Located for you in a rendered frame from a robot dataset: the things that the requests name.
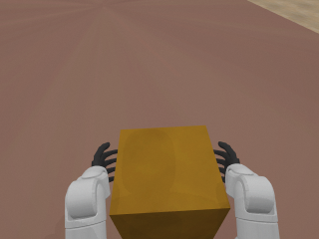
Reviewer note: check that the left robot forearm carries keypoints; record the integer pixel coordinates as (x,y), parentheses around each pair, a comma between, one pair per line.
(85,205)

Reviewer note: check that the left robot hand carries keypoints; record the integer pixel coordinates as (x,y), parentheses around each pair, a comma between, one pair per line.
(100,156)

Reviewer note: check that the right robot hand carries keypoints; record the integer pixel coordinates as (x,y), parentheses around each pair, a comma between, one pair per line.
(229,155)

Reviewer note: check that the carton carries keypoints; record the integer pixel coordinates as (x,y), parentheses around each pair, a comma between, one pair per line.
(167,184)

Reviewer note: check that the right robot forearm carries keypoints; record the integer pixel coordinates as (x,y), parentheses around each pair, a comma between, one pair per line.
(254,203)

